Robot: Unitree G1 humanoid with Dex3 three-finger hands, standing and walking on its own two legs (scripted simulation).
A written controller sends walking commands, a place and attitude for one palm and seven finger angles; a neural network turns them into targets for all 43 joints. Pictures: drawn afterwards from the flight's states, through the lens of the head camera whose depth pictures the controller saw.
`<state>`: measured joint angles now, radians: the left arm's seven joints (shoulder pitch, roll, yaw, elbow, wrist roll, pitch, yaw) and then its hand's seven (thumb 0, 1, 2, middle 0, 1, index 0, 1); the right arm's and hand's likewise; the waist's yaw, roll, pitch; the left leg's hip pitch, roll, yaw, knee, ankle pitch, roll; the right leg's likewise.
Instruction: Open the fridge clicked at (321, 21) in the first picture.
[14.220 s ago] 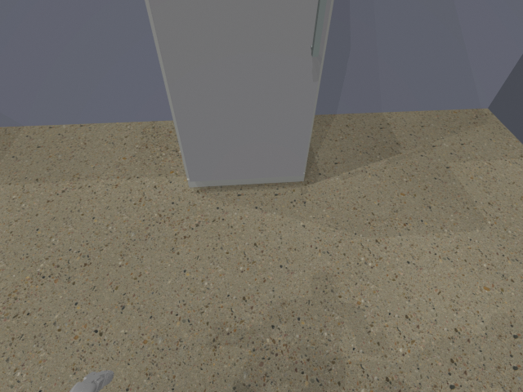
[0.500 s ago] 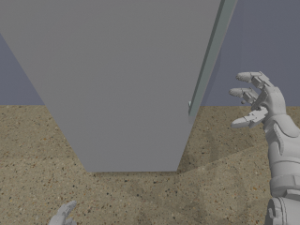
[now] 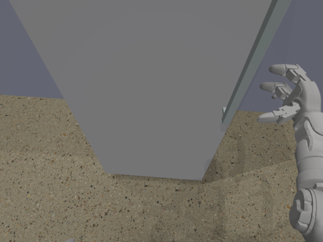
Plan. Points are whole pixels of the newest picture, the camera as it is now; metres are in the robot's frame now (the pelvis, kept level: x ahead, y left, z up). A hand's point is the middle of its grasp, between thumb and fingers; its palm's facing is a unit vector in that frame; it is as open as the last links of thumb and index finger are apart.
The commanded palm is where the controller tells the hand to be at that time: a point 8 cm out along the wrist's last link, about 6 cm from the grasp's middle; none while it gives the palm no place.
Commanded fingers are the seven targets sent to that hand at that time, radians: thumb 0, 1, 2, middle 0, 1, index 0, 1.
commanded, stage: move the hooked fingers beside the handle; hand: right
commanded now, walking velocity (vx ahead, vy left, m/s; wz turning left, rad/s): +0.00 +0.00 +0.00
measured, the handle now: (247, 65) +0.51 -0.12 +0.18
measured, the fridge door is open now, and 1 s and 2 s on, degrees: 0 0 0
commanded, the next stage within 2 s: feel for the door with the fingertips in 0.60 s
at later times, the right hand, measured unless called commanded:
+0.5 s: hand (276, 102) +0.44 -0.19 +0.14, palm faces -0.07 +1.00 +0.00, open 13.9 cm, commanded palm +0.42 -0.25 +0.14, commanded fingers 0.00 0.50 -0.30 0.30 1.20 0.30 1.20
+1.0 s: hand (261, 99) +0.45 -0.16 +0.13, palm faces -0.10 +1.00 +0.01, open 14.0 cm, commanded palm +0.42 -0.22 +0.14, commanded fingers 0.00 0.50 -0.30 0.30 1.20 0.30 1.20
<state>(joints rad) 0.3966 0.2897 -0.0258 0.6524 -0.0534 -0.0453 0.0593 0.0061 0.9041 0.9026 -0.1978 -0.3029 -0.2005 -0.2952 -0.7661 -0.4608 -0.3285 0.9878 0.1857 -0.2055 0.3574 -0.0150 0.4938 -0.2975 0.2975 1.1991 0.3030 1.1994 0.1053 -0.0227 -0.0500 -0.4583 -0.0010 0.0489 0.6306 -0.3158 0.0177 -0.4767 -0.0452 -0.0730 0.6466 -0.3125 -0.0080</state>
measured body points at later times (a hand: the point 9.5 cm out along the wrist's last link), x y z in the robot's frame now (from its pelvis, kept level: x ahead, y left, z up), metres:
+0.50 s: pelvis +0.00 +0.00 +0.00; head +0.04 +0.00 +0.45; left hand +0.10 +0.25 -0.11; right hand +0.44 -0.25 +0.14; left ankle +0.00 +0.11 -0.72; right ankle +0.00 -0.11 -0.72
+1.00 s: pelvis +0.00 -0.01 +0.00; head +0.04 -0.01 +0.45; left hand +0.06 +0.25 -0.12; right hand +0.45 -0.22 +0.14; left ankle +0.00 +0.11 -0.72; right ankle +0.00 -0.11 -0.72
